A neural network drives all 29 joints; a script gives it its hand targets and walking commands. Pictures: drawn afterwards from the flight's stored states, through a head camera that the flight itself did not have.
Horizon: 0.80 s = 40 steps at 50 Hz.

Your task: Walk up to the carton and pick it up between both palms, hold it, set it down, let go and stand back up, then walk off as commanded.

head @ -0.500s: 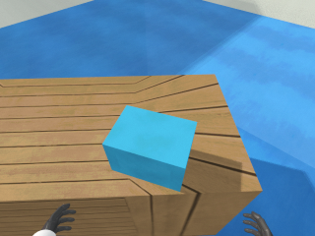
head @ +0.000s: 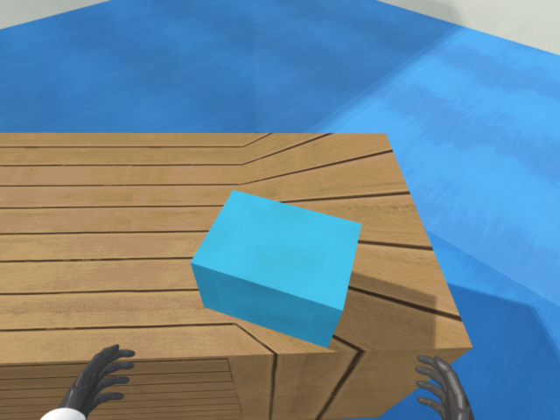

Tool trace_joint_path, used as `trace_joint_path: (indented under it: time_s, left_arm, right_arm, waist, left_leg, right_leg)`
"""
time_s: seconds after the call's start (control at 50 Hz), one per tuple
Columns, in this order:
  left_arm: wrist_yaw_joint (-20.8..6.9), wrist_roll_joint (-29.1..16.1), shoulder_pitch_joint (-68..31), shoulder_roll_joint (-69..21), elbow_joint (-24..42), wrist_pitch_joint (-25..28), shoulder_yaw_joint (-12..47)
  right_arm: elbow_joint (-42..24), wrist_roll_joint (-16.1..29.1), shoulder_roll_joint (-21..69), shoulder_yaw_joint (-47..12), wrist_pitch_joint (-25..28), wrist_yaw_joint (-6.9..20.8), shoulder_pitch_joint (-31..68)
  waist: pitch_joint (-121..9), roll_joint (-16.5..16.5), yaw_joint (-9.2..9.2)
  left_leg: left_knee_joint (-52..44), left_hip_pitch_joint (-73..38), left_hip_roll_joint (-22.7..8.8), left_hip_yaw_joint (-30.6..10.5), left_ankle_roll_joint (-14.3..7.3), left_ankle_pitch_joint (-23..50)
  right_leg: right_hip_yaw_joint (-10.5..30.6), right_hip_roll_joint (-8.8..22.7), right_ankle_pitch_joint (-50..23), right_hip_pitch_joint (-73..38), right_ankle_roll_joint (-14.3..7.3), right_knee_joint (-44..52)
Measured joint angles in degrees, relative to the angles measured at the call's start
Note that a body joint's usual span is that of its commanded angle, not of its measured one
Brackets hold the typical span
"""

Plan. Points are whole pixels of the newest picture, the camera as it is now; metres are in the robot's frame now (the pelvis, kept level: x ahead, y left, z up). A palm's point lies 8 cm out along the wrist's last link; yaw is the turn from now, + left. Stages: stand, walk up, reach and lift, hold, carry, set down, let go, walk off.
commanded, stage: reach and lift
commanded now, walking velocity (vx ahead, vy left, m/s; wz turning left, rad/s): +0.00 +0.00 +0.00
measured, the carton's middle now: (279, 267) +0.38 +0.01 -0.05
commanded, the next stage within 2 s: none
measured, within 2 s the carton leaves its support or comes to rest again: neither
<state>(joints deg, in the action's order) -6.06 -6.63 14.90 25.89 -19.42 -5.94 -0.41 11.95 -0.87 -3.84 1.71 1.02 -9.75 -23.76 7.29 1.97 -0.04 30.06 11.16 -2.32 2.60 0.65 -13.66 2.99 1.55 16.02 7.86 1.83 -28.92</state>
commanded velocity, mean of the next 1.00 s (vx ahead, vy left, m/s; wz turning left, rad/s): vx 0.00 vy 0.00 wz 0.00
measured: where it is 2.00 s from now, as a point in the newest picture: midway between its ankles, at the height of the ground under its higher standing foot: outside the picture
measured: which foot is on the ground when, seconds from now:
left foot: down 0.00-1.00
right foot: down 0.00-1.00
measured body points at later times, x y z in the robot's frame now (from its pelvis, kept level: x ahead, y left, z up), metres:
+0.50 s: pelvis +0.01 +0.00 +0.00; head +0.03 +0.01 +0.45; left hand +0.20 +0.28 -0.02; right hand +0.17 -0.18 -0.01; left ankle +0.03 +0.12 -0.73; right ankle +0.00 -0.15 -0.73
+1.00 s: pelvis +0.02 +0.00 +0.00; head +0.05 +0.01 +0.45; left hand +0.27 +0.27 +0.01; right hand +0.22 -0.17 +0.00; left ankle +0.03 +0.12 -0.73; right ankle +0.00 -0.15 -0.73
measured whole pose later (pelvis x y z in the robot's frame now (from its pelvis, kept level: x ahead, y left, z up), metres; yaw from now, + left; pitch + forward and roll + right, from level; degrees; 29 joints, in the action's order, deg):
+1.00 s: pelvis +0.02 +0.00 +0.00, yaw +0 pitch -3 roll +0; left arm -10.2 -14.3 7.5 30.9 -15.4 3.0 -0.4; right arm 4.0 2.0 2.1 -6.1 5.0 -19.8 -19.6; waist 6.5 2.0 0.0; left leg 29.6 11.1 -2.3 2.7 0.7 -15.1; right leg 3.0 1.6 17.3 7.8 2.3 -28.3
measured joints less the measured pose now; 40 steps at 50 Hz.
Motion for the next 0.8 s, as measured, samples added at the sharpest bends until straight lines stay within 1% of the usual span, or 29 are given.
trace_joint_path:
  time_s: [0.06,0.18,0.28,0.36,0.56,0.68,0.8]
  left_arm:
    - [-0.7,-1.4,1.3,0.8,0.5,2.8,0.0]
    - [-2.3,-3.1,2.1,1.8,1.2,7.6,0.0]
    - [-3.4,-3.7,2.1,2.5,1.8,10.0,0.0]
    - [-3.9,-4.1,2.1,3.0,2.4,10.9,0.0]
    - [-4.1,-5.3,2.1,4.2,3.9,12.4,0.0]
    - [-4.1,-6.4,1.4,4.8,4.1,12.5,0.0]
    - [-4.1,-7.5,-1.5,5.2,4.1,12.3,0.0]
  right_arm:
    - [-0.4,0.0,1.0,-1.2,1.9,-1.1,-0.7]
    - [-0.7,0.5,2.2,-3.2,6.7,-3.4,-2.1]
    - [-1.2,1.3,3.1,-4.7,9.8,-5.0,-2.8]
    - [-2.3,1.8,3.9,-5.7,10.9,-6.1,-3.1]
    - [-6.3,2.1,5.7,-7.5,10.8,-8.3,-3.2]
    - [-7.6,2.1,5.9,-7.8,8.7,-9.0,-3.1]
    - [-8.3,2.1,5.9,-7.8,6.2,-9.2,-1.6]
  waist:
    - [0.1,0.0,0.00]
    - [0.5,0.0,0.01]
    - [0.5,0.0,0.01]
    - [0.4,0.0,0.01]
    - [0.1,0.0,0.00]
    - [-0.1,0.0,0.01]
    - [-0.4,0.0,0.01]
  left_leg:
    - [-0.4,0.0,0.0,0.0,0.0,-0.1]
    - [-0.5,0.0,0.0,0.0,0.0,-0.3]
    - [-0.5,0.0,0.0,0.0,0.0,-0.4]
    - [-0.5,0.0,0.0,0.0,0.0,-0.4]
    - [-0.5,0.0,0.0,0.0,0.0,-0.4]
    - [-0.5,0.0,0.0,0.0,0.0,-0.6]
    - [-0.5,0.0,0.0,0.0,0.0,-0.8]
  right_leg:
    - [0.0,0.0,0.0,0.0,0.4,0.3]
    - [0.0,0.0,0.2,0.0,0.5,0.5]
    - [0.0,0.0,0.3,0.0,0.5,0.5]
    - [0.0,0.0,0.3,0.0,0.5,0.5]
    - [0.0,0.0,0.3,0.0,0.5,0.5]
    - [0.0,0.0,0.4,0.0,0.5,0.5]
    - [0.0,0.0,0.7,0.0,0.5,0.5]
